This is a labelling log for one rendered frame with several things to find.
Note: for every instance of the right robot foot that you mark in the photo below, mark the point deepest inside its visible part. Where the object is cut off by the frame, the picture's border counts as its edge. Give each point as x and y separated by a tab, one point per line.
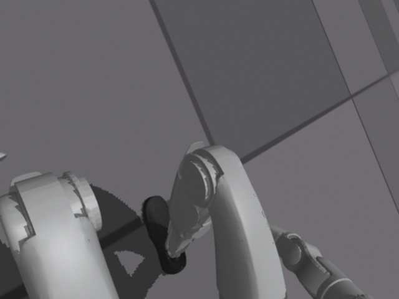
156	216

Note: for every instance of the right robot hand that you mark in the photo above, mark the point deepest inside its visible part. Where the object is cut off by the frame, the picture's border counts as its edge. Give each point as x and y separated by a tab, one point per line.
276	229

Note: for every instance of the right robot arm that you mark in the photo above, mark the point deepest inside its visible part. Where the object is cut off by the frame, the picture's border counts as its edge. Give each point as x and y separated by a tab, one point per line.
320	277

